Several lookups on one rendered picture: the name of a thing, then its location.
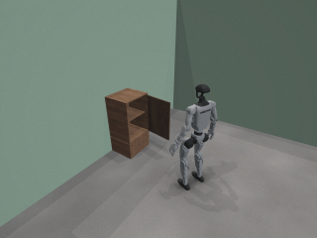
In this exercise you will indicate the right robot upper arm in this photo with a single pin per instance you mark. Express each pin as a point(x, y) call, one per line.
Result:
point(213, 116)

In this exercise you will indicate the left robot foot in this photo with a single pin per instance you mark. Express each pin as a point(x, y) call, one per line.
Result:
point(186, 186)

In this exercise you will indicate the robot right hand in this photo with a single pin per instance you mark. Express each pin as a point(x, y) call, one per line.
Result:
point(212, 134)

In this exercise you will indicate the left robot upper arm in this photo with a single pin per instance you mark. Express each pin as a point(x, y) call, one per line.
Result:
point(190, 110)

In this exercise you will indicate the cupboard door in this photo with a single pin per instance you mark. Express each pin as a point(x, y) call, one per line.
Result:
point(158, 116)

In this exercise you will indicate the robot right shin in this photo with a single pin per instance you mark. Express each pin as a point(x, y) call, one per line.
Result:
point(199, 166)

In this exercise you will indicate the robot right forearm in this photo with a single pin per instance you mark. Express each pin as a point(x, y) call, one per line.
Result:
point(212, 125)

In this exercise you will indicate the robot left forearm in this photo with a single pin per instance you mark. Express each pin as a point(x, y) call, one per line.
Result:
point(180, 136)

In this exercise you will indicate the robot left hand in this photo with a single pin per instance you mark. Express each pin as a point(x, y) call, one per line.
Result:
point(173, 147)

